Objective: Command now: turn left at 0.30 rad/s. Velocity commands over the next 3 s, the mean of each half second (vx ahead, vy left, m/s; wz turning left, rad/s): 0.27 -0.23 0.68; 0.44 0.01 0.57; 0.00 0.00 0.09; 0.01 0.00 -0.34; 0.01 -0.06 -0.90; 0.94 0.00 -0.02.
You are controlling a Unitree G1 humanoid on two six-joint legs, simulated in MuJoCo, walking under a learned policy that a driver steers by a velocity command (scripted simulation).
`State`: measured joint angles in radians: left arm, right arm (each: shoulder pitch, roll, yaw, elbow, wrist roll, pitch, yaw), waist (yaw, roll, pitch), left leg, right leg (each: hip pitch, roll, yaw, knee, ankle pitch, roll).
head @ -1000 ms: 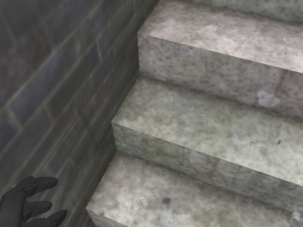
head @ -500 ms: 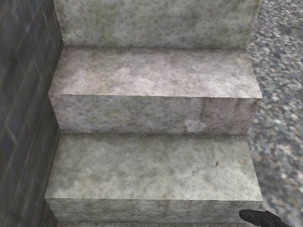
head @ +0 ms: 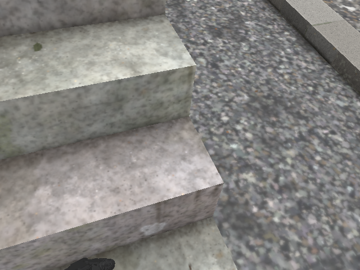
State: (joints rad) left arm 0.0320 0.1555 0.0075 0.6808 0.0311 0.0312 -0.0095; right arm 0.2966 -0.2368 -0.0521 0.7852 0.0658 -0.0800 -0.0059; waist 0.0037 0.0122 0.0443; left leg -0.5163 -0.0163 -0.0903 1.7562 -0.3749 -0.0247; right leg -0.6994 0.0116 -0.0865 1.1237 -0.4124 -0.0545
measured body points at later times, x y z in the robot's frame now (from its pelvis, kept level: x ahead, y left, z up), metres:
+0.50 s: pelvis +0.11 +0.12 +0.04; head +0.05 +0.20 +0.48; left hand +0.25 +0.36 -0.07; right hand +0.11 -0.15 -0.05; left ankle -0.04 +0.21 -0.64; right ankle +0.08 +0.00 -0.29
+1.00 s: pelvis +0.28 +0.20 +0.29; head +0.30 +0.23 +0.74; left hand +0.28 +0.47 +0.16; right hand +0.48 +0.12 +0.19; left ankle +0.20 +0.22 -0.42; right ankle +0.30 +0.03 -0.24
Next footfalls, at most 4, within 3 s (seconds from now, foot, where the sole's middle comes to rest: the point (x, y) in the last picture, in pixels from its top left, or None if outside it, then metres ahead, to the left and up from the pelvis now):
0.36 left None -0.01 0.22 -0.68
0.62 right None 0.18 -0.01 -0.49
0.94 left None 0.23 0.23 -0.48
1.20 right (102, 178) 0.54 0.21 -0.29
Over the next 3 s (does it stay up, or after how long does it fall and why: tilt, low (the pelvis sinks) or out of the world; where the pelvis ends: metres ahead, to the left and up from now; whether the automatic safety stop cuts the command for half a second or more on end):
stays up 0.49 0.12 0.46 its command is cut before an obstacle from the start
